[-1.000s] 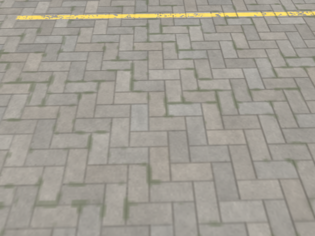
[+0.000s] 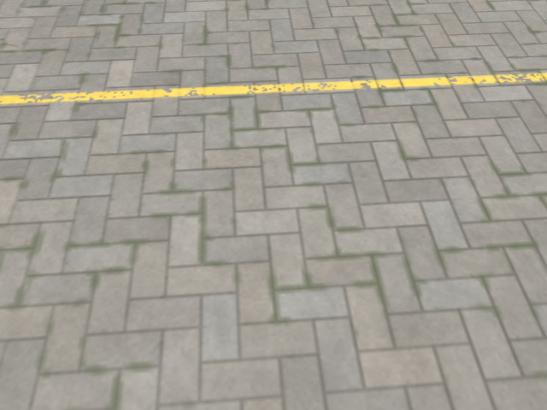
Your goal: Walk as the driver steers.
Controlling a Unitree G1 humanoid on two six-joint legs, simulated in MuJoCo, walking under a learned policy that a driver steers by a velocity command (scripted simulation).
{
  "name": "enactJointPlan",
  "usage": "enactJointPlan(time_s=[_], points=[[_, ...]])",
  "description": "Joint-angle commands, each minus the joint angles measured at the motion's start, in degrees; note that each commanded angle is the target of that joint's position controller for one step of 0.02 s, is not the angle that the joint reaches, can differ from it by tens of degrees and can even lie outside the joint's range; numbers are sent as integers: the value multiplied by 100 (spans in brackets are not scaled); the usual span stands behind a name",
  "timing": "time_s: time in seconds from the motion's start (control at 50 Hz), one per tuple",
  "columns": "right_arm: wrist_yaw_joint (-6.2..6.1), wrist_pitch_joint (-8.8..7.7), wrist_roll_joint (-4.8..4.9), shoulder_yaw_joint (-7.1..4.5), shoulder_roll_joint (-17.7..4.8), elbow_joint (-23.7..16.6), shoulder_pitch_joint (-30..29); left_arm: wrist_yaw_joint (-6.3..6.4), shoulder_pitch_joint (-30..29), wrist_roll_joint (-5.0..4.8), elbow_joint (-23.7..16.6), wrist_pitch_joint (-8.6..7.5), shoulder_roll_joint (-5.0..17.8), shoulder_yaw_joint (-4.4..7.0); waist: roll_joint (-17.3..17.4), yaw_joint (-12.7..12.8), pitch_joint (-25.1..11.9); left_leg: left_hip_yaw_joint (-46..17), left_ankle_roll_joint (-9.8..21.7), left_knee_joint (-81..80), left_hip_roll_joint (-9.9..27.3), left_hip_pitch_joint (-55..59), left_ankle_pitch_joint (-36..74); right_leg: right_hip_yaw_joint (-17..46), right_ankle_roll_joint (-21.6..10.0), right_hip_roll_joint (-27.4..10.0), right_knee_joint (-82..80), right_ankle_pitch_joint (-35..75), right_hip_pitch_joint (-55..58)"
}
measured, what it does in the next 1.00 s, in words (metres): walks ahead: right foot, then left foot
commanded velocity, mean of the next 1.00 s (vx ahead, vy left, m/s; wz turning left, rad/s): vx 0.50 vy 0.00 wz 0.00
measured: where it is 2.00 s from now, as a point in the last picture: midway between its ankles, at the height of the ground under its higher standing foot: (283, 230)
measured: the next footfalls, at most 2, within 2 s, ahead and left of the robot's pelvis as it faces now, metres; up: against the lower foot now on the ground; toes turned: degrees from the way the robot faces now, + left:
right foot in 0.30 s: +0.34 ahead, -0.17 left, +0.00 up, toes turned -2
left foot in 0.86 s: +0.65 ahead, +0.07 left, +0.00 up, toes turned +3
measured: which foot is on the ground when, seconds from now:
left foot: down 0.00-0.32, up 0.34-0.84, down 0.86-1.00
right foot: up 0.00-0.28, down 0.30-0.88, up 0.90-1.00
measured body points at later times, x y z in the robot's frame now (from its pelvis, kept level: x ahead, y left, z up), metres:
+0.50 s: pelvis +0.28 -0.08 +0.00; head +0.29 -0.10 +0.45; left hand +0.33 +0.18 -0.12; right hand +0.37 -0.35 -0.14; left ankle +0.29 +0.08 -0.66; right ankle +0.30 -0.16 -0.74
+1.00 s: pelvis +0.55 -0.01 -0.01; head +0.58 +0.00 +0.44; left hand +0.59 +0.25 -0.15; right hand +0.66 -0.27 -0.13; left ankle +0.61 +0.07 -0.74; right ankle +0.47 -0.17 -0.65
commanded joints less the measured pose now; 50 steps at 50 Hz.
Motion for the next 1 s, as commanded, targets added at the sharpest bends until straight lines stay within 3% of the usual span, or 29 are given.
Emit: enactJointPlan(time_s=[0.02,0.1,0.2,0.24,0.26,0.28,0.3,0.32,0.34,0.36,0.38,0.4,0.42,0.46,0.5,0.56,0.64,0.74,0.8,0.82,0.84,0.86,0.88,0.9,0.92,0.94,0.96,1.0], points=[[-113,-102,9,-120,-756,-317,-235,39,190,71,-243,20,262,76,424,268,313,-1189,977,-1168,1604,-606,417,11,154,-239,-817,929,-116],[-198,-26,101,-145,-914,-215,235,-34,-741,16,-486,-46,163,36,435,-73,309,-914,720,-1068,1514,-100,501,-214,199,25,-2473,1763,75],[-212,96,151,-179,-968,-23,657,-210,-1443,-60,-773,-99,246,15,520,-281,469,-1031,643,-652,1879,845,362,-247,88,190,-3330,1240,39],[-226,158,154,-213,-1038,-14,603,-268,-1306,-60,-807,-151,373,54,602,-126,385,-1109,551,-335,2015,1096,677,-297,-74,286,-3566,775,373],[-229,189,151,-223,-1080,-39,487,-276,-989,-55,-743,-175,481,110,664,89,216,-1050,474,28,1974,1103,1360,-423,-171,428,-3683,615,886],[-227,220,124,-193,-1012,-74,382,-259,-250,-45,-521,-188,685,234,617,468,-208,-818,343,901,1701,990,2299,-572,-316,623,-3809,578,1863],[-224,217,42,-96,-790,-197,321,-214,925,-8,-226,-200,1099,391,313,914,-1043,-495,140,2459,1354,156,2090,-1,-640,106,-3641,730,3564],[-169,92,23,109,-124,-300,908,-201,1694,83,-74,-149,1762,557,-1119,826,-1886,-69,-326,4812,382,-2291,-118,2487,-1542,-1332,-3970,117,5913],[-138,-69,118,78,-337,-206,916,-224,1780,69,-47,-141,1306,429,-1255,861,-2254,-953,-269,5751,264,-3132,-2404,3953,-1749,-1635,-4761,-373,6158],[-116,-150,271,-70,-893,-358,383,-223,1239,37,-138,-152,950,307,-851,749,-1368,-1053,-138,6090,635,-3619,-2075,3144,-1410,-1445,-4809,-407,5435],[-137,-160,279,-86,-934,-461,0,-223,665,28,-280,-138,738,231,-436,574,-876,-883,-102,5910,965,-3503,-1503,2286,-1210,-1209,-4915,5,4579],[-174,-122,199,-107,-852,-488,-195,-252,276,44,-340,-130,554,169,-114,410,-488,-787,-136,5528,1158,-3274,-1094,1711,-1109,-949,-5144,399,3810],[-204,-38,140,-141,-771,-479,-148,-278,103,78,-342,-144,421,126,-180,218,-301,-803,-160,5176,1327,-2916,-817,1276,-995,-718,-5352,642,3299],[-218,111,119,-123,-504,-412,59,-305,199,95,-212,-170,415,131,-238,63,-185,-707,-240,4923,1352,-2556,-557,836,-1028,-524,-5603,1106,2849],[-238,168,91,-148,-503,-506,-131,-261,421,102,-73,-188,580,176,-138,33,-41,-681,-326,4564,1375,-2823,-192,560,-1093,-500,-5717,1623,2846],[-232,160,53,-163,-472,-743,-812,-160,707,85,63,-133,648,189,-83,171,109,-656,-421,3573,1373,-3253,576,318,-1040,-470,-5791,1858,3087],[-162,114,90,-120,-364,-962,-1634,-84,1023,29,205,-90,743,197,-112,419,292,-456,-417,2260,1171,-3003,1377,37,-895,-360,-5909,1469,3227],[-16,51,148,-91,-405,-1247,-2325,-40,1409,-23,470,19,790,240,-122,575,554,-457,-263,1544,1062,-3182,1023,84,-857,-706,-5615,1456,4100],[58,-8,152,-147,-568,-1266,-2116,-8,1266,-36,487,95,894,294,-227,339,362,-311,-57,1315,877,-2557,412,69,-725,-820,-5122,2381,4380],[50,-20,145,-220,-701,-1168,-1719,-6,1142,-29,461,122,944,306,-311,101,97,-138,37,1269,680,-1875,294,-21,-651,-736,-4667,3326,4337],[20,-19,136,-356,-920,-887,-846,-9,1042,-6,431,156,860,272,-252,-324,-399,15,181,1197,478,-705,350,-237,-517,-443,-3672,4002,4087],[-34,-11,87,-492,-1312,-622,249,-13,1038,65,312,155,697,188,143,-704,-1198,-787,503,1377,1188,1101,479,-468,-318,-116,-2059,3036,2982],[-46,26,36,-617,-1845,-472,883,-101,1793,92,287,28,-75,-41,1605,-432,-2087,-3473,1477,970,2645,3385,-388,-514,113,937,266,-270,541],[-36,32,63,-471,-1368,-468,897,-130,1626,-30,377,-133,223,17,1518,-547,-2332,-4665,1496,135,2800,3451,-996,390,22,1008,1084,-2104,-199],[-45,11,103,-383,-1092,-545,342,-141,985,-190,166,-216,725,153,1203,-455,-1364,-3804,1133,40,2589,2652,-1066,358,-98,643,1307,-1761,-672],[-48,11,95,-311,-892,-688,-250,-102,576,-192,46,-231,769,164,738,-263,-810,-3011,931,-95,2386,1672,-629,167,-136,303,1059,-1164,-544],[-25,2,46,-253,-709,-737,-599,-54,427,-102,26,-195,713,197,505,-76,-441,-2468,851,-290,2183,837,-171,87,-113,98,713,-761,-263],[14,-28,-24,-198,-511,-675,-747,-17,685,-37,83,-30,467,220,723,244,-261,-1817,733,-638,1827,16,149,113,-95,-122,231,-377,421]])
Velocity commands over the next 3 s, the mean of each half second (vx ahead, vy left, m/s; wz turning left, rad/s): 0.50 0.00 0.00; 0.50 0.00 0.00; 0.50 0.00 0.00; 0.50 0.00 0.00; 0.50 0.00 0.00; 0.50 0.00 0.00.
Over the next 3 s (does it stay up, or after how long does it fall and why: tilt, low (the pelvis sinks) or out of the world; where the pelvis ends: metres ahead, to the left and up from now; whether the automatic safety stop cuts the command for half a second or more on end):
stays up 1.66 -0.04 -0.01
